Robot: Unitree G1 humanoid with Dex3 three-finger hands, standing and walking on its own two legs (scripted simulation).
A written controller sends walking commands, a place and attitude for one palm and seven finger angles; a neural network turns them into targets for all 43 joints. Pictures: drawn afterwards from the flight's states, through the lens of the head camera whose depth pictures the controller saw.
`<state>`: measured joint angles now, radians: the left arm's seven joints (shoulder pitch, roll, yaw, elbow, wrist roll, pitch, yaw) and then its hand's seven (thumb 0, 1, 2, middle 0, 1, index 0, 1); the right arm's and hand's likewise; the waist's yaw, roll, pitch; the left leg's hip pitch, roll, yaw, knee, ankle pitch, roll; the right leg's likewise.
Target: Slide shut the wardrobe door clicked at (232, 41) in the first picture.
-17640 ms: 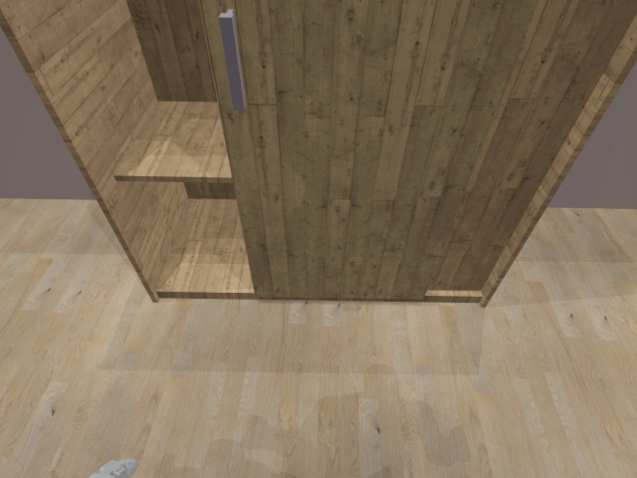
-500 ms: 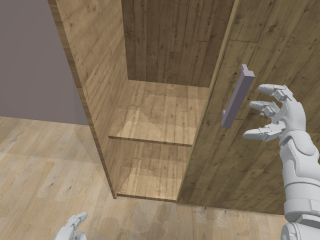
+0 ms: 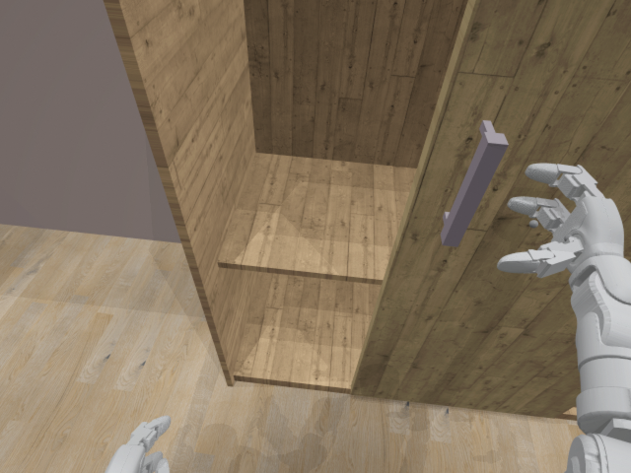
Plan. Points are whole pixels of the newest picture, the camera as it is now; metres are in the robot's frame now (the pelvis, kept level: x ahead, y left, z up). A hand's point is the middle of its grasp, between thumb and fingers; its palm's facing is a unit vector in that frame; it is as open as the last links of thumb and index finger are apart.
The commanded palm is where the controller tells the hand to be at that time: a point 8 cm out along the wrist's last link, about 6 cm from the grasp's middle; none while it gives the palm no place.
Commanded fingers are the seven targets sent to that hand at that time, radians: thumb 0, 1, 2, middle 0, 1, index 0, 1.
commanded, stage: move the hooked fingers beside the handle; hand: right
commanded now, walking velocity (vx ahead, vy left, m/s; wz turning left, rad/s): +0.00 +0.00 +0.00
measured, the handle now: (467, 186) +0.47 -0.15 +0.15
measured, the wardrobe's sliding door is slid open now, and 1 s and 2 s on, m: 0.37 0.37 0.37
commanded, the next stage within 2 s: feel for the door with the fingertips in 0.94 s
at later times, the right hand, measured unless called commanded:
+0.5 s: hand (536, 217) +0.41 -0.23 +0.15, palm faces +0.06 +1.00 -0.02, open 14.0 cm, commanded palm +0.38 -0.27 +0.15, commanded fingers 0.00 0.50 -0.30 0.30 1.20 0.30 1.20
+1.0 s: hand (529, 221) +0.39 -0.21 +0.16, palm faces +0.02 +1.00 +0.00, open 14.0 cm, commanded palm +0.37 -0.26 +0.15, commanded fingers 0.00 0.50 -0.30 0.30 1.20 0.30 1.20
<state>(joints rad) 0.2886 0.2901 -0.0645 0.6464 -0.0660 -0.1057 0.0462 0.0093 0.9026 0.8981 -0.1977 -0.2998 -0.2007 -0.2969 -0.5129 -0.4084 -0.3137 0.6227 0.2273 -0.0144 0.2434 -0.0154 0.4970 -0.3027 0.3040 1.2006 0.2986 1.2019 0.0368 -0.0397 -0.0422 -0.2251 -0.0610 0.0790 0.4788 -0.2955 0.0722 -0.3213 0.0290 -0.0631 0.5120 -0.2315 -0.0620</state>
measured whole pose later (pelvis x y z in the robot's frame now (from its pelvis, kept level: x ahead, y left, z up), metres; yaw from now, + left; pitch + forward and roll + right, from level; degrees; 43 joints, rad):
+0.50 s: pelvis +0.00 +0.00 +0.00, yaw +0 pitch +3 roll +1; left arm 0.28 0.29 -0.07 0.64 -0.07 -0.11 0.05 0.01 0.90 0.90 -0.20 -0.30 -0.20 -0.30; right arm -0.58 -0.46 -0.32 0.72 0.22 0.02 0.26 -0.01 0.50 -0.30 0.31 1.20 0.30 1.20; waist 0.05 -0.03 -0.05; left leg -0.25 -0.06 0.08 0.49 -0.30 0.07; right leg -0.35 0.03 -0.06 0.53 -0.24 -0.06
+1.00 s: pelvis +0.01 -0.01 +0.00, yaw +0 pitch +2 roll +1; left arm 0.28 0.28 -0.06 0.65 -0.07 -0.10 0.03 0.01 0.90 0.90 -0.20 -0.30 -0.20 -0.30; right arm -0.45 -0.35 -0.28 0.50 0.24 0.02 0.23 -0.02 0.50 -0.30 0.30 1.20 0.30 1.20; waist 0.02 -0.04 -0.06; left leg -0.21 -0.05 0.08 0.47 -0.31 0.06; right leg -0.31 0.04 -0.06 0.51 -0.25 -0.07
